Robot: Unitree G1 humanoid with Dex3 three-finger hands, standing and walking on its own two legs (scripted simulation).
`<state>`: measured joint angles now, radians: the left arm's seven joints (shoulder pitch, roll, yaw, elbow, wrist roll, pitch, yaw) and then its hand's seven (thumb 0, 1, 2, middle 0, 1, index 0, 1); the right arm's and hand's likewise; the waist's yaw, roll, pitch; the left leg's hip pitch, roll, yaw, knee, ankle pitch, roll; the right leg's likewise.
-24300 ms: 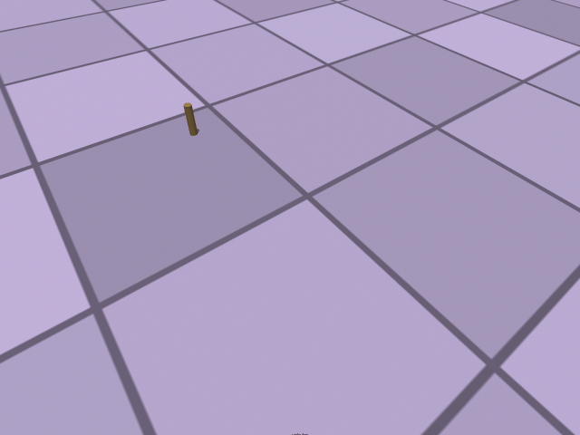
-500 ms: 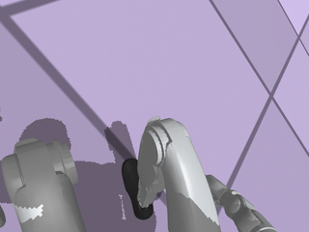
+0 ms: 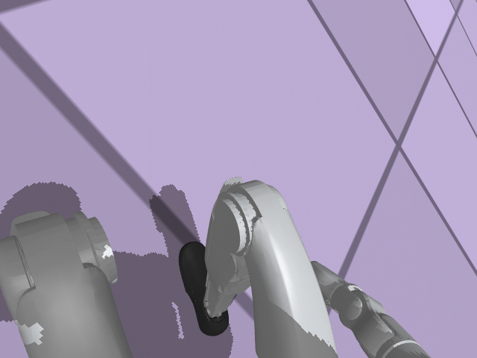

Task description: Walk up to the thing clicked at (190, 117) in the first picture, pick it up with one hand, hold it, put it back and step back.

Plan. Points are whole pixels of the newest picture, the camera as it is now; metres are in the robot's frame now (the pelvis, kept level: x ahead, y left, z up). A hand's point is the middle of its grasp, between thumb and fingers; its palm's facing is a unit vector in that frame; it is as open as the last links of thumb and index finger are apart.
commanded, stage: loosen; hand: left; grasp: from the side
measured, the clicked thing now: out of the picture +0.41 +0.30 -0.18
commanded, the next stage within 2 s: open in 0.14 s
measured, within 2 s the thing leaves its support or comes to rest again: neither
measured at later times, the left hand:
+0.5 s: hand out of the picture +0.42 +0.29 -0.17, palm faces +0.38 -0.92 +0.02, open 10.6 cm
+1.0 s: hand out of the picture +0.41 +0.33 -0.13, palm faces +0.41 -0.91 +0.00, open 17.4 cm
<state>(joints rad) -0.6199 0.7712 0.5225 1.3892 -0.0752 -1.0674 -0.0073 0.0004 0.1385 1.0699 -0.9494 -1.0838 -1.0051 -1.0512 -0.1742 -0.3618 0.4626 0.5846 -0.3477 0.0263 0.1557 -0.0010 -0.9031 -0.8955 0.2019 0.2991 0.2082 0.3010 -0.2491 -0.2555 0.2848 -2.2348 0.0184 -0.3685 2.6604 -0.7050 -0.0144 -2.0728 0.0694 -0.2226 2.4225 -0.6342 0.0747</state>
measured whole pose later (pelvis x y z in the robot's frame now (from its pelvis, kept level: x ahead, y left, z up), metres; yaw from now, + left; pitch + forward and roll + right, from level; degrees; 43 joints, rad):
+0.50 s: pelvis +0.00 +0.00 +0.00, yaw -1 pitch +13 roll -18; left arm -0.62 0.79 0.51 1.39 -0.11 -1.09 -0.02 0.00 -0.13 0.48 -0.72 -0.59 -0.72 -0.59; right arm -0.18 -0.37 0.49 0.57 -0.35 0.02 0.15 0.00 -0.92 -0.89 0.20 0.30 0.21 0.30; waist -0.25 -0.27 0.29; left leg -2.23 0.03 -0.38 2.67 -0.71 0.00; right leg -2.06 0.08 -0.23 2.41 -0.63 0.08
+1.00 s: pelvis +0.00 +0.00 +0.01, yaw +0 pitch +14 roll -17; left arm -0.58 0.79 0.57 1.17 -0.11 -1.00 -0.09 -0.02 -0.55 0.05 -0.10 -0.02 -0.09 -0.03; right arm -0.12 -0.35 0.43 0.56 -0.31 0.05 0.14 0.00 -0.91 -0.90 0.20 0.30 0.21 0.30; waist -0.21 -0.24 0.24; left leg -2.23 0.02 -0.37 2.64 -0.71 -0.01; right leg -2.07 0.07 -0.23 2.40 -0.64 0.06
